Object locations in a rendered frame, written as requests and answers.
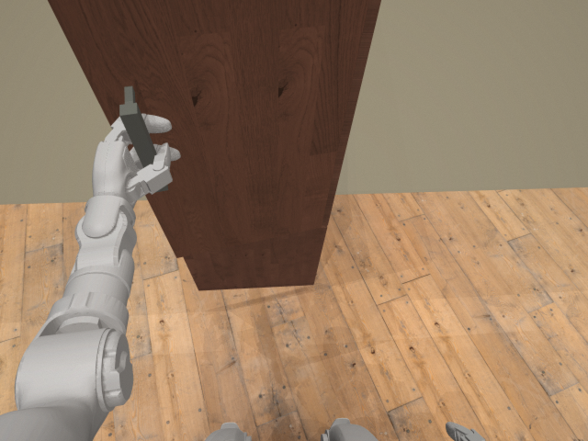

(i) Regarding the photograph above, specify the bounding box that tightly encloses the robot shin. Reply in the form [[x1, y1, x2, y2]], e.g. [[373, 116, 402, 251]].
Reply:
[[220, 423, 240, 430], [329, 418, 350, 430]]

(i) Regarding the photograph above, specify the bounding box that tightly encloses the left robot upper arm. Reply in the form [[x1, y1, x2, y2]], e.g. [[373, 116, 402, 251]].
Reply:
[[0, 328, 133, 441]]

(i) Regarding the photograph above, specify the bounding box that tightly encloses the robot left shin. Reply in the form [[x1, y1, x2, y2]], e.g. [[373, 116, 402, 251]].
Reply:
[[220, 423, 240, 430]]

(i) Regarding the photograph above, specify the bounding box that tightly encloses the robot left forearm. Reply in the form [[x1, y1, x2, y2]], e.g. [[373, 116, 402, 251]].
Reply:
[[15, 195, 137, 410]]

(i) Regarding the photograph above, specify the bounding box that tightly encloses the handle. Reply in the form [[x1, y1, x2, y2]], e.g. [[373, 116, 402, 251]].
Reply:
[[119, 86, 168, 193]]

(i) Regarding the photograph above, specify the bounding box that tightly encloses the cupboard door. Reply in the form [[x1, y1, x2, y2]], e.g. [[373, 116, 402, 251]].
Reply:
[[48, 0, 369, 258]]

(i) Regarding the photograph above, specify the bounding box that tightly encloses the right robot hand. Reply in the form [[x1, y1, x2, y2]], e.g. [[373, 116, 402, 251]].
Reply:
[[446, 422, 485, 441]]

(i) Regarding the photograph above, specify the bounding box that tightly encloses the left robot hand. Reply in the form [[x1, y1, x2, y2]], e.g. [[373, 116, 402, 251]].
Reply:
[[92, 113, 181, 209]]

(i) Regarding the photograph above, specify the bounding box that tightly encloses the robot right shin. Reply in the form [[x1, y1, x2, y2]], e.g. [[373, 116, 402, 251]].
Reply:
[[329, 418, 350, 430]]

